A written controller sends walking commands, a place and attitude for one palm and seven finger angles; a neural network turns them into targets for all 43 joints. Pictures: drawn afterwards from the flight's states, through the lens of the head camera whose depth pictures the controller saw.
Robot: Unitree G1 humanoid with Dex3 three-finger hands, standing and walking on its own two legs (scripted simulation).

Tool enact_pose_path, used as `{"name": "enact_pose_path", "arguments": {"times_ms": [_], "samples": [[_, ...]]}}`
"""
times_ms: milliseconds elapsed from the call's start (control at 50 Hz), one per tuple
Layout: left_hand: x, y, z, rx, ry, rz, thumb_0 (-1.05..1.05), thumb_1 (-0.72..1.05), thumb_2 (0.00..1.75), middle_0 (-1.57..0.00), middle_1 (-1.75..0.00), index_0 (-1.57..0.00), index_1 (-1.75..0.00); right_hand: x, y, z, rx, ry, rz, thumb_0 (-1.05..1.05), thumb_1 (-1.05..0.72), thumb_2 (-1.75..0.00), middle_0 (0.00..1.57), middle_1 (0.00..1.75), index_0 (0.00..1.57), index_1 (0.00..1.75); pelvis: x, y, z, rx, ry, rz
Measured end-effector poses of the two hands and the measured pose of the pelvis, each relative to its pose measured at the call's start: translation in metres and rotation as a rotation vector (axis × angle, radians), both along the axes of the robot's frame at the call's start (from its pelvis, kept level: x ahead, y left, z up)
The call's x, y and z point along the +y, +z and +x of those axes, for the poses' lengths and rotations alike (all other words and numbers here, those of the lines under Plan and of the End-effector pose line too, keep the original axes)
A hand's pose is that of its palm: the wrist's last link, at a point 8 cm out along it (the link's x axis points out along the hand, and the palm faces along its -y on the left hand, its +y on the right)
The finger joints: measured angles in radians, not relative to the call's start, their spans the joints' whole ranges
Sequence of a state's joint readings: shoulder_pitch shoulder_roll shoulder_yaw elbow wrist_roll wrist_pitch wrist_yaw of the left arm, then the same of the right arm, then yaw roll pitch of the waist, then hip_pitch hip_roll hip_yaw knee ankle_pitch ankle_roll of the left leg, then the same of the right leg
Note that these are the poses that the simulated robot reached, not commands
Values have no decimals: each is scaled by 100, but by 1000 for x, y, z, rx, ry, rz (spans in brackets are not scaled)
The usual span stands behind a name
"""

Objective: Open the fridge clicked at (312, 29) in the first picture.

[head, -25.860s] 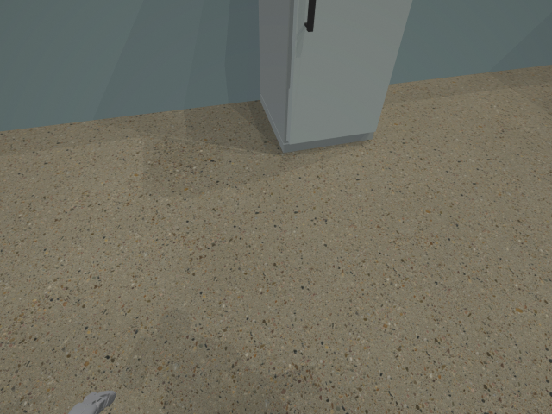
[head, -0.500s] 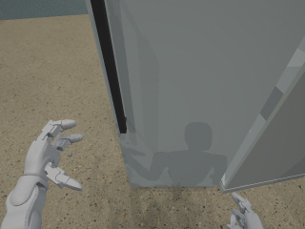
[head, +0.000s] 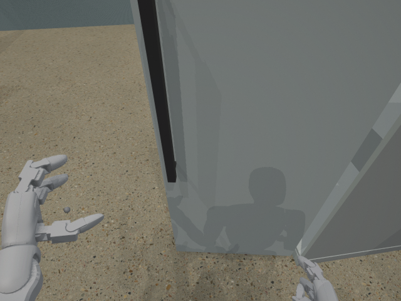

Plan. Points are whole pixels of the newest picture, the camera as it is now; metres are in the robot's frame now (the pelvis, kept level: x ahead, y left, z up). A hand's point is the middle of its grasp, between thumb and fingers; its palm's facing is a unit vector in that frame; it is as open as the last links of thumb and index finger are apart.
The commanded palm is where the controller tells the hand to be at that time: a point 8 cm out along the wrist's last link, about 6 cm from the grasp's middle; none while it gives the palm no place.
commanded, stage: draw the hand back to the body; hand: left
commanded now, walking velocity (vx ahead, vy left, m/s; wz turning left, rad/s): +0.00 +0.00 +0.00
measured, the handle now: (163, 101) +0.46 +0.15 +0.19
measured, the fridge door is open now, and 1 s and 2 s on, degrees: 79 79 79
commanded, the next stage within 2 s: step back with the hand held close in 0.72 s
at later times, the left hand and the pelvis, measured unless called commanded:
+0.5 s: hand (39, 205) +0.19 +0.28 +0.16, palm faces +0.49 -0.79 -0.36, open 7.7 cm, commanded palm +0.14 +0.30 +0.17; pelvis +0.01 +0.00 +0.01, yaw +0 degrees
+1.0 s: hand (45, 208) +0.19 +0.26 +0.17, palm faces +0.45 -0.80 -0.39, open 7.4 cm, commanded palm +0.12 +0.30 +0.18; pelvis -0.02 +0.00 +0.00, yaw +0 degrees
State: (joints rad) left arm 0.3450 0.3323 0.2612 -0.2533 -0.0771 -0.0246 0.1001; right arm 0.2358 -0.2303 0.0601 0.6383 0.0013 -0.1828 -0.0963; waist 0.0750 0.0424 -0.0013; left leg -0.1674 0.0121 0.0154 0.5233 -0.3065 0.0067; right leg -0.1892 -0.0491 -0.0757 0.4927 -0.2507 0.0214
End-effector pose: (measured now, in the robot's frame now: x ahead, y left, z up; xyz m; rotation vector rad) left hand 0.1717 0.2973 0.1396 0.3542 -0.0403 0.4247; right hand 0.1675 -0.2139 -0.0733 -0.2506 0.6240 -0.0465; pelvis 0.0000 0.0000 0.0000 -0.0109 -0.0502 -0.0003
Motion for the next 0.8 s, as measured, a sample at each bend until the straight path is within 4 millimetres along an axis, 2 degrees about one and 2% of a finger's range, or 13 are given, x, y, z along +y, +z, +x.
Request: {"name": "enact_pose_path", "arguments": {"times_ms": [240,400,460,600,800], "samples": [[8,19,-8,-34,28,51,0,40,66,-23,-59,-22,-59,3,4,12,6,2,9,1,-90,-90,21,30,20,30,2,4,9,-22,-7,2],[12,43,-20,-103,47,110,1,69,80,-22,-42,-21,-42,3,9,20,-17,8,10,1,-90,-90,21,30,20,30,3,5,10,-35,-7,1],[13,43,-22,-105,58,107,1,77,84,-22,-37,-21,-38,3,8,20,-13,9,15,1,-90,-90,21,30,20,30,2,5,7,-38,-6,2],[8,29,-23,-62,58,64,1,86,89,-21,-32,-21,-32,1,6,12,9,7,11,1,-90,-90,21,30,20,30,0,6,2,-41,-7,4],[4,43,-30,-113,47,103,2,89,90,-21,-30,-21,-30,-4,4,0,10,-11,17,1,-90,-90,21,30,20,30,-4,6,-2,-57,-8,4]]}}
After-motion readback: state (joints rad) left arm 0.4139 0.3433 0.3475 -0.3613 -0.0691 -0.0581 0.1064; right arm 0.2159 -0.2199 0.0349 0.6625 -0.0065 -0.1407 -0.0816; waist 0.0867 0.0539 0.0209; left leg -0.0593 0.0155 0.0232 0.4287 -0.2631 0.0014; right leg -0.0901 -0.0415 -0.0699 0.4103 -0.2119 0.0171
